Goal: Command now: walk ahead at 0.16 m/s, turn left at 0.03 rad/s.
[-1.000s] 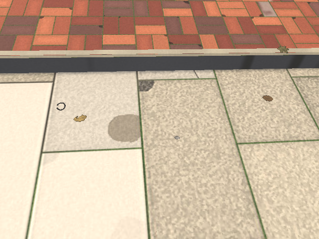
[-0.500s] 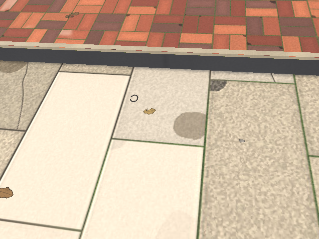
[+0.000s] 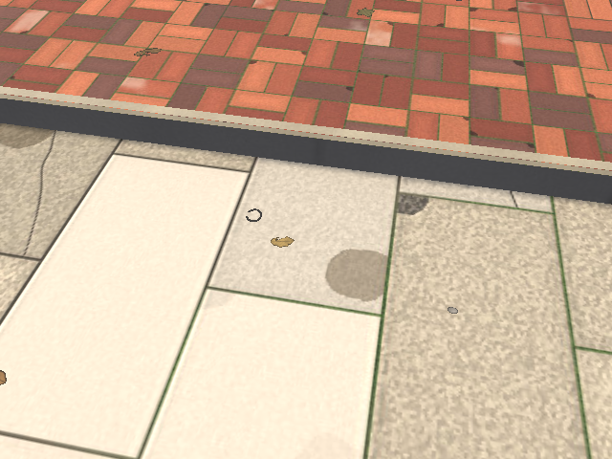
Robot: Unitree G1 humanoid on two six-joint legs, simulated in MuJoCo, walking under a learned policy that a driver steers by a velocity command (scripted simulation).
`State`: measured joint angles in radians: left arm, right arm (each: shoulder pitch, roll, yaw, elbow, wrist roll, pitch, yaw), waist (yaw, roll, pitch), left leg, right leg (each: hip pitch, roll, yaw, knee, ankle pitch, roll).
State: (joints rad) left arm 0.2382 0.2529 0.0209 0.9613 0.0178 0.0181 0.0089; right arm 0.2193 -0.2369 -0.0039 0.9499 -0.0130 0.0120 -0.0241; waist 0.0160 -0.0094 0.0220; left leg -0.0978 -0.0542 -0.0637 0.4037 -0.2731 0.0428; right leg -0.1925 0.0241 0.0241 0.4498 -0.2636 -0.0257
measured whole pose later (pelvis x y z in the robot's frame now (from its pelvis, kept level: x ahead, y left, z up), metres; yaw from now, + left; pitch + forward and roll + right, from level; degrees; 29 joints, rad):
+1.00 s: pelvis +0.44 -0.02 +0.00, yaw -1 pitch -1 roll +1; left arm 0.15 0.23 0.04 0.94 0.04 -0.04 -0.03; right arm 0.41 -0.21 -0.03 1.06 -0.01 -0.09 0.00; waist -0.02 -0.03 0.04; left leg -0.05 -0.11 0.09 0.24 -0.19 0.12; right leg -0.62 -0.11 0.00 0.96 -0.14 -0.04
